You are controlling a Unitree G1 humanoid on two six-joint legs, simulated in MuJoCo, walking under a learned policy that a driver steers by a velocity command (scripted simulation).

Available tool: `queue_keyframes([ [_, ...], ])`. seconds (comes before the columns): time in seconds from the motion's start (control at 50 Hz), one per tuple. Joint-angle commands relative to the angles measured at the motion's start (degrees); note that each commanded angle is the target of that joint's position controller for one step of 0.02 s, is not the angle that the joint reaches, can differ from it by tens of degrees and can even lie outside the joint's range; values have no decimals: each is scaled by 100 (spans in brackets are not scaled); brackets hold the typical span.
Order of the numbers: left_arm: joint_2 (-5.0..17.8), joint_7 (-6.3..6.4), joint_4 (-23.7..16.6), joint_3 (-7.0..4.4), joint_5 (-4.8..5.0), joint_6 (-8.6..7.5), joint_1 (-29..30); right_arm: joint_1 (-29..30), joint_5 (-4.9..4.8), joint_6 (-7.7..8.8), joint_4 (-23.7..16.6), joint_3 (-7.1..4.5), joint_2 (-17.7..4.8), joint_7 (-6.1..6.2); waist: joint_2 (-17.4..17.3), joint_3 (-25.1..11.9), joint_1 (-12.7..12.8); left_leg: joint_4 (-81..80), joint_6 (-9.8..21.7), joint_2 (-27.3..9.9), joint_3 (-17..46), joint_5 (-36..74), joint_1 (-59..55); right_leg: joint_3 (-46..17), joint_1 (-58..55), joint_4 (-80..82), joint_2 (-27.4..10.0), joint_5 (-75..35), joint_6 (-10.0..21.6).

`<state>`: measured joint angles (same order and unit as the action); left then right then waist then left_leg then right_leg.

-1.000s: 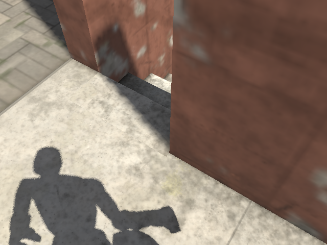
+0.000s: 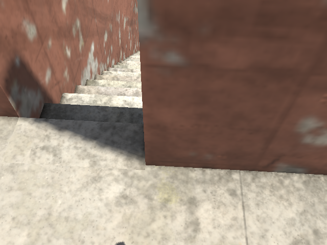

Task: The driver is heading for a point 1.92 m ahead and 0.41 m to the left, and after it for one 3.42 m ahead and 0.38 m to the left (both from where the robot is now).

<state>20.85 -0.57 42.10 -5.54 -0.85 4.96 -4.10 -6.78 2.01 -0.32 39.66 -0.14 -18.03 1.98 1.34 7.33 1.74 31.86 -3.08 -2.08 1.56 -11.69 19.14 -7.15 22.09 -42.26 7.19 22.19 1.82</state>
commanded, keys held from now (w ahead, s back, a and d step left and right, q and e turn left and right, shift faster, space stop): w+e+shift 0.06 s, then w+q+shift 0.32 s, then q+shift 0.52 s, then e+shift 0.10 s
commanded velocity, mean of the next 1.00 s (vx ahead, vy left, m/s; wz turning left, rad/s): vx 0.22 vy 0.00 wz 0.38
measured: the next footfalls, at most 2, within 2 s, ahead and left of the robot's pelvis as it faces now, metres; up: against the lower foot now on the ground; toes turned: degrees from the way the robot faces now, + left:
right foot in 0.28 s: +0.02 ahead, -0.12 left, +0.00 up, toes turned -2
left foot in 0.78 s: +0.18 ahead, +0.19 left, +0.00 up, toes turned +24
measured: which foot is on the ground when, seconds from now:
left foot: down 0.00-0.30, up 0.32-0.76, down 0.78-1.00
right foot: up 0.00-0.26, down 0.28-0.78, up 0.80-1.00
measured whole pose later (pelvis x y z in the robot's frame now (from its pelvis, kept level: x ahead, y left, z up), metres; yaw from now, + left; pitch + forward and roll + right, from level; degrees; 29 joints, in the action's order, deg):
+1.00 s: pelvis +0.12 +0.10 +0.00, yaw +28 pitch +1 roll +0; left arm 15.1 1.0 44.3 -2.0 -2.3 0.7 -9.6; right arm -10.0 1.1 -1.5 42.1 -3.5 -16.2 -0.2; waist 1.4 7.2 0.3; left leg 27.8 6.4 7.3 0.8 -8.9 19.8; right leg -0.7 33.3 -65.3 -4.8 22.4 -2.3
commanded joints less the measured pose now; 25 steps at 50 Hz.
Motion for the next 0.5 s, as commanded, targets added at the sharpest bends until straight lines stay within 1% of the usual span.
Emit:
queue_keyframes([
  [0.02,815,-108,-564,-181,-200,-141,153,-237,71,-35,-385,-287,-1124,131,-1549,-805,-112,-2205,1275,-2472,2539,-861,-906,131,1254,-2249,-346,653,-139],
  [0.04,846,-173,-420,-241,-163,-129,-2,108,-10,-47,-434,-233,-872,124,-1146,-630,52,-1970,1118,-2011,1710,-608,-750,225,1128,-2515,-493,275,-232],
  [0.06,760,-226,-320,-248,-126,-111,-233,321,-40,-44,-492,-222,-817,104,-1115,-671,173,-1754,961,-1634,1070,-77,-854,384,1055,-2719,-517,43,-351],
  [0.08,633,-277,-255,-203,-79,-94,-300,222,-23,-10,-456,-220,-777,91,-1178,-717,84,-1552,960,-1345,678,654,-913,454,927,-2638,-481,3,-447],
  [0.1,497,-291,-238,-149,-27,-84,-268,31,-1,26,-380,-236,-794,57,-1186,-792,-16,-1374,1002,-1229,449,1364,-972,476,772,-2429,-383,70,-504],
  [0.14,323,-246,-264,-51,26,-68,-51,-297,-7,80,-233,-289,-876,-21,-1206,-956,-209,-1089,1155,-1302,385,2332,-1138,439,494,-1807,-233,377,-482],
  [0.18,128,-169,-238,71,37,-59,56,-417,-42,84,-122,-327,-950,-90,-1384,-1036,-310,-1018,1243,-1376,462,2500,-1178,452,99,-754,-245,712,-339],
  [0.2,50,-125,-159,135,38,-59,27,-378,-54,65,-70,-320,-923,-132,-1528,-1077,-307,-1041,1215,-1288,479,2351,-1123,590,-266,-82,-310,780,-264],
  [0.22,0,-72,-38,184,36,-63,-39,-409,-55,34,2,-303,-863,-178,-1685,-1077,-327,-1065,1180,-1179,582,2240,-1086,782,-597,606,-348,606,-221],
  [0.24,-49,-12,126,215,18,-84,-223,-441,-83,-7,71,-310,-869,-222,-1674,-1011,-251,-961,1114,-1055,648,2241,-939,947,-1024,1432,-301,-53,-189],
  [0.26,-5,52,265,211,-14,-136,-467,-489,-141,-45,120,-346,-955,-259,-1573,-932,-120,-760,956,-933,686,2143,-648,1039,-1580,2404,-256,-933,-120],
  [0.28,288,108,328,166,-62,-211,-558,-741,-151,-29,155,-362,-922,-286,-1237,-1035,-184,-649,692,-793,697,1626,-186,626,-2238,2716,-627,-1226,-25],
  [0.3,659,148,335,126,-151,-280,-753,-774,-143,13,27,-266,-492,-341,-10,-1203,-148,175,423,-369,383,-25,521,-755,-2817,3107,-2038,-1030,149],
  [0.32,1385,192,310,-90,-43,-265,-262,-592,-183,-48,-209,-261,-458,-274,1625,-869,-207,1146,323,185,-237,-1982,968,-1051,-1639,2873,-2746,-1286,774],
  [0.34,1008,200,212,-35,-63,-313,-155,-443,-152,-115,-83,-385,-877,-260,1095,-689,-45,2133,400,40,137,-2001,1036,-812,-1471,2828,-2676,-1624,913],
  [0.36,582,226,164,106,-69,-365,82,-569,-164,-162,50,-453,-851,-283,838,-596,-246,2668,454,90,176,-1817,1137,-416,-1444,2702,-2495,-2273,876],
  [0.38,353,251,104,171,-56,-387,300,-849,-161,-199,207,-479,-810,-309,741,-563,-440,2965,416,60,71,-1570,1122,40,-1455,2604,-2277,-2886,777],
  [0.4,506,78,110,72,-27,-607,60,-96,-221,-177,-6,-403,-639,-512,1463,-1072,-106,3282,542,-254,-13,-460,2007,-424,-1758,3224,-2318,1760,461],
  [0.42,437,32,92,90,-86,-719,139,137,-282,-186,-50,-423,-610,-598,1429,-653,-12,3515,487,-125,177,-137,2710,-732,-1930,3520,-2374,2030,392],
  [0.44,445,43,138,62,-83,-809,-98,80,-207,-162,-10,-452,-658,-641,1050,-737,-9,3519,452,-114,241,-15,2885,-709,-2238,3569,-2437,1890,385],
  [0.46,430,90,254,46,-83,-917,-446,-58,-107,-123,60,-474,-649,-660,708,-847,-1,3483,421,-109,230,-3,2958,-579,-2677,3576,-2485,1522,426],
  [0.48,420,136,377,35,-142,-996,-787,-34,-36,-65,77,-498,-617,-660,387,-810,86,3399,404,-115,191,-121,3021,-325,-2990,3590,-2507,955,523],
  [0.5,349,166,489,42,-169,-1032,-1004,79,11,-65,74,-488,-515,-664,285,-737,130,3416,408,-189,107,-265,3146,-109,-3116,3597,-2560,594,582],
])
Keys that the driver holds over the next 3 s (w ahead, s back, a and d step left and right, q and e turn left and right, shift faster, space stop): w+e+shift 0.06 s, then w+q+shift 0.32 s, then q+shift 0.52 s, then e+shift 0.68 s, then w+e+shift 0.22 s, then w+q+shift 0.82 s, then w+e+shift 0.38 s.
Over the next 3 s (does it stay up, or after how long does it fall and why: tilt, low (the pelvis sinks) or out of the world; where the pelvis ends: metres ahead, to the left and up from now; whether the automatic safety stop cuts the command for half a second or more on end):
stays up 0.29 0.44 -0.01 its command is cut before an obstacle after 1.6 s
